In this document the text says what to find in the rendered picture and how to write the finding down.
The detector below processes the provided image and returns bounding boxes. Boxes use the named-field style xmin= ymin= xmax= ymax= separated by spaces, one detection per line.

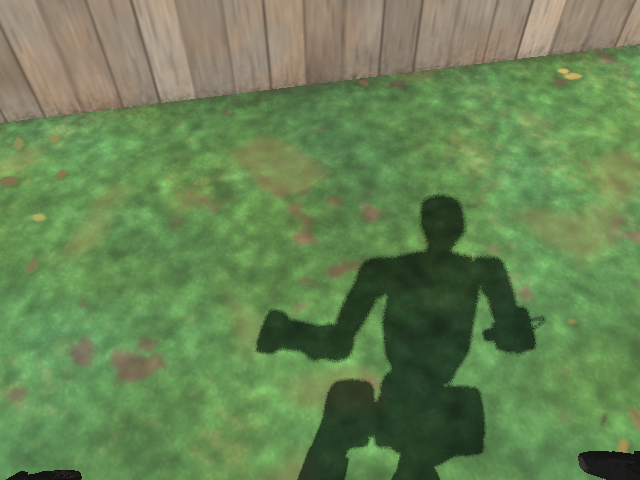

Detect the right robot hand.
xmin=578 ymin=451 xmax=640 ymax=480

